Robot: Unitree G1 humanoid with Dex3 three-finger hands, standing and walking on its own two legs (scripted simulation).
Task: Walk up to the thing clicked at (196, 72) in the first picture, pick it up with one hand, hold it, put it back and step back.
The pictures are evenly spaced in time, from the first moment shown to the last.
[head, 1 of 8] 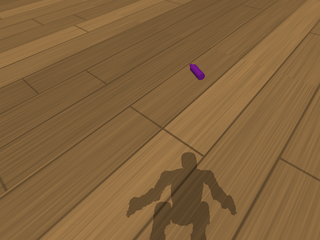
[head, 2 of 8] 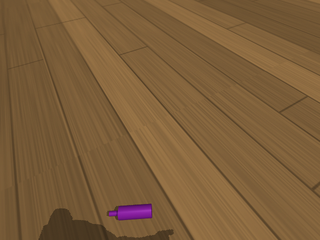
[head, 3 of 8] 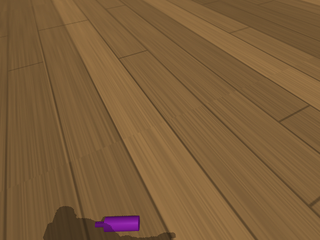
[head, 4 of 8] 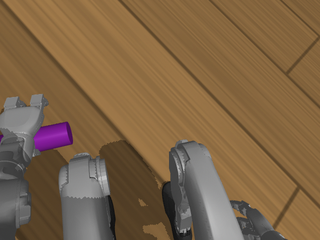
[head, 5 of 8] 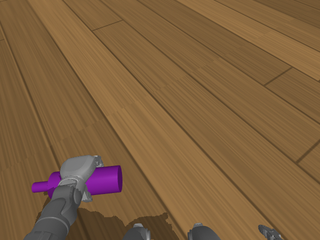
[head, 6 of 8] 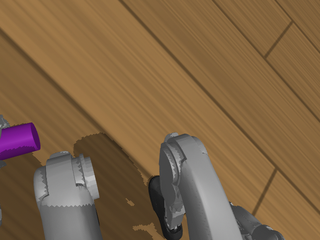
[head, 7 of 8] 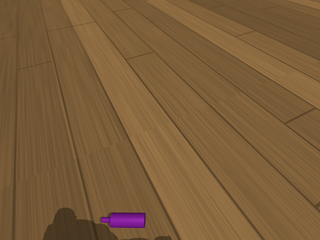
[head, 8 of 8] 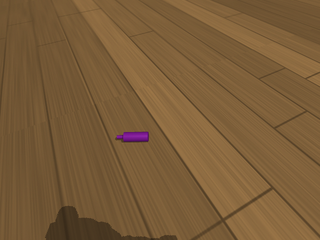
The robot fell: no
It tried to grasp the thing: yes
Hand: left
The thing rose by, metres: 0.66
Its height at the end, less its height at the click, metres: +0.00
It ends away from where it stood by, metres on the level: 0.01
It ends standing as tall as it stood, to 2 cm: yes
